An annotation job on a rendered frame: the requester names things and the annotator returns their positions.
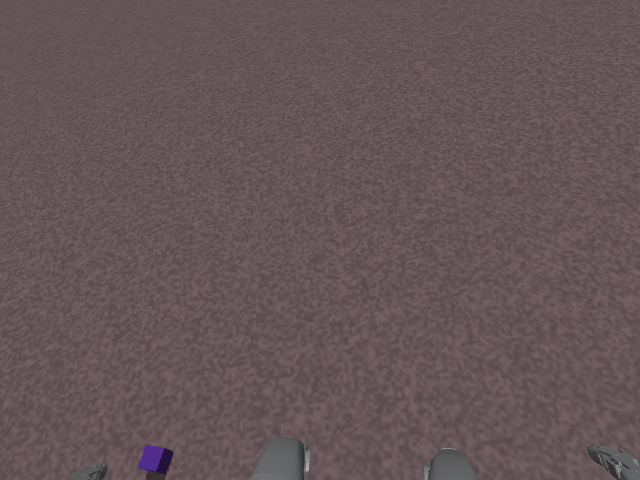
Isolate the right robot hand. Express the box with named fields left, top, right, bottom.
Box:
left=587, top=444, right=640, bottom=480

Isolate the left robot hand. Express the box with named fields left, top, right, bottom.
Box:
left=69, top=464, right=107, bottom=480

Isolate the cube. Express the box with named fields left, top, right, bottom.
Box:
left=137, top=445, right=173, bottom=474

